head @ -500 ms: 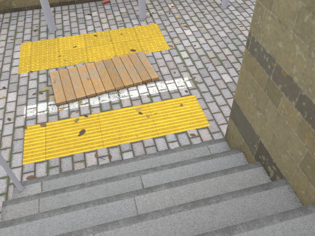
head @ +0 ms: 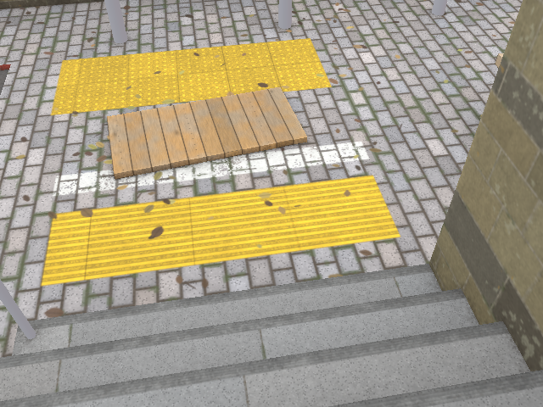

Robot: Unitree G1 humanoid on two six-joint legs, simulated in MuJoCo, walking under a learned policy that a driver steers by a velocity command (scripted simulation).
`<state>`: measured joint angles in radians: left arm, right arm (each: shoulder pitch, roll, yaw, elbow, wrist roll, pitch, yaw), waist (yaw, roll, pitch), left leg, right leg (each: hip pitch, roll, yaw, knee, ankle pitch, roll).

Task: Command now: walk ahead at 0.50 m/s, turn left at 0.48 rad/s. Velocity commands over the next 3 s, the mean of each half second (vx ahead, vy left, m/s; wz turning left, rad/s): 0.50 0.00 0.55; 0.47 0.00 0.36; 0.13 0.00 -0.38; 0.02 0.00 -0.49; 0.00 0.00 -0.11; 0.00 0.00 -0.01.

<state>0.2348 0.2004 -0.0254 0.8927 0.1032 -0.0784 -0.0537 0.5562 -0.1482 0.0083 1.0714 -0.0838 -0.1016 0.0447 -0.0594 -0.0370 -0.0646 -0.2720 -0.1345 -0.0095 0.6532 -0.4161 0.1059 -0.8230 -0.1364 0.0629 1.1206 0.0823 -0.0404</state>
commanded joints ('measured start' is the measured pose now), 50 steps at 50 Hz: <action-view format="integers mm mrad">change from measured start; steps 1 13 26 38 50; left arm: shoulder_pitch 33 411 404 645 315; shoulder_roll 10 347 4 16 -36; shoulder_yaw -18 115 -26 -18 -5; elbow -26 6 243 327 131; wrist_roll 30 -2 30 -9 -56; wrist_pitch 1 10 -91 -22 -5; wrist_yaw -10 -34 72 98 -7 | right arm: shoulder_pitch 31 179 -181 -602 51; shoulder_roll -64 -81 -100 -57 -307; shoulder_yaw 12 25 -3 24 -96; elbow -57 -208 -184 -242 78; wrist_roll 17 57 5 -4 -13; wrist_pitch -56 9 16 62 54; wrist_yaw -50 74 52 66 7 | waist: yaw -9 141 61 226 -46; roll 40 -128 4 10 120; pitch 107 -274 139 333 -328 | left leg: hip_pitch -245 -1043 -957 -617 848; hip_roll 181 -12 252 268 597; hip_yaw -255 -138 -258 -18 -112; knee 2 1618 370 -253 -43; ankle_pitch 190 -346 827 739 1485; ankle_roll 175 -48 1 -59 243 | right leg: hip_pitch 109 1477 765 896 -34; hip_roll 15 -389 -205 -202 -24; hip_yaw -2 325 24 -70 -25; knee -268 -487 -691 -506 714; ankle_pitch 403 692 -99 -155 -966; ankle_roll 27 -416 -107 -146 14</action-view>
